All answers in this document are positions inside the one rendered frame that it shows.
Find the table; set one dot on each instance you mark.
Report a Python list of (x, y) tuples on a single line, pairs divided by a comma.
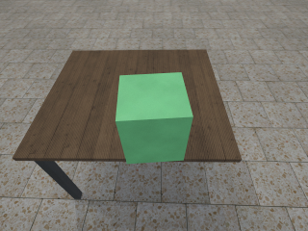
[(77, 120)]

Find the carton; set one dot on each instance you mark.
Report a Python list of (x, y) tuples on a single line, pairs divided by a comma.
[(153, 117)]

